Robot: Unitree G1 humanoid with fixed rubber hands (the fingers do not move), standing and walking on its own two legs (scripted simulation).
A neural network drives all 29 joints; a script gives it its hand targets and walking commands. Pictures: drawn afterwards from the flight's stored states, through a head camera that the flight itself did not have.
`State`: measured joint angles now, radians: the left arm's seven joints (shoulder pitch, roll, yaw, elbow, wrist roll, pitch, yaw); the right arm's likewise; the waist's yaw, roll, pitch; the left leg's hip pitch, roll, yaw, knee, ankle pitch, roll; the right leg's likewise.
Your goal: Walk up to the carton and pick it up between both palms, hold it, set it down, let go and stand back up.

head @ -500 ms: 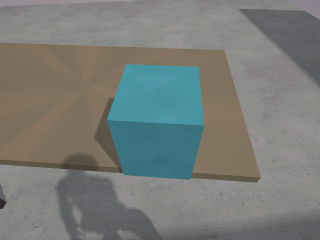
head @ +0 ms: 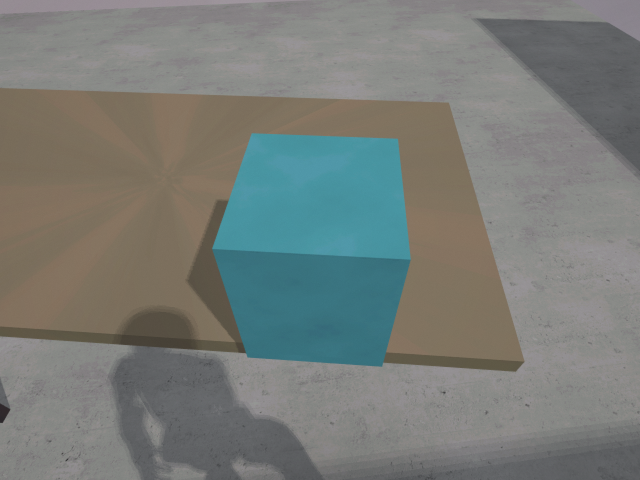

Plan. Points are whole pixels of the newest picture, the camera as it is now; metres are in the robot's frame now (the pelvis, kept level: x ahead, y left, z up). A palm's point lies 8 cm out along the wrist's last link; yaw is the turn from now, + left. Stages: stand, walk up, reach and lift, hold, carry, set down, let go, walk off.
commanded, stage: stand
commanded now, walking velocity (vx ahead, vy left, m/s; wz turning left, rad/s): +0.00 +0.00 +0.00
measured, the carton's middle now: (318, 253) +0.42 +0.02 +0.05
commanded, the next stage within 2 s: reach and lift in 0.08 s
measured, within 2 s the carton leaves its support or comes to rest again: neither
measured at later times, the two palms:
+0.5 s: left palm out of the picture +0.16 +0.18 -0.11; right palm out of the picture +0.12 -0.16 -0.13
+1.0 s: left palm out of the picture +0.14 +0.21 -0.07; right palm out of the picture +0.10 -0.17 -0.09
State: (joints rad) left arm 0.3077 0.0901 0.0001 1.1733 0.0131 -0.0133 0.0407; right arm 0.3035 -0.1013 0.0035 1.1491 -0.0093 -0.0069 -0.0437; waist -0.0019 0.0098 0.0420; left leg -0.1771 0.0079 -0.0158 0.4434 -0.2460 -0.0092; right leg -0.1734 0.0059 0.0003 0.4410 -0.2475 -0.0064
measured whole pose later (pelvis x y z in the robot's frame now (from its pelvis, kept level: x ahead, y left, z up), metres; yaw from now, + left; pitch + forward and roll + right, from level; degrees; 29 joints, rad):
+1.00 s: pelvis -0.03 +0.00 +0.01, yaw -1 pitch +1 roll +0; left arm 0.13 0.16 0.02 0.45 0.00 0.43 -0.05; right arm 0.29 -0.06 0.11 0.44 0.10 0.28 -0.16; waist 0.01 0.01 -0.01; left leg -0.20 0.03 0.03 0.31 -0.13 -0.02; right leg -0.21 0.01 0.02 0.34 -0.14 -0.01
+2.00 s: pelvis +0.01 +0.01 +0.01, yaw -1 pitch +2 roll +0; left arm 0.39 0.18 -0.08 0.09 -0.09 -0.03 0.05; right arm 0.50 -0.18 0.06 0.09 0.17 -0.12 -0.07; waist 0.04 -0.02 -0.01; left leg -0.16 0.01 0.04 0.31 -0.19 0.00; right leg -0.17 0.00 0.04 0.33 -0.19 0.01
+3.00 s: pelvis +0.01 +0.01 +0.01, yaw -2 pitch +1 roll +0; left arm 0.05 0.23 0.03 -0.21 -0.17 0.43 0.03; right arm 0.12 -0.22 0.05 -0.13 0.26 0.24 -0.18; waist 0.03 -0.02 0.01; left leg -0.10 0.01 0.05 0.24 -0.15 0.00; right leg -0.12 0.00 0.04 0.26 -0.16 0.01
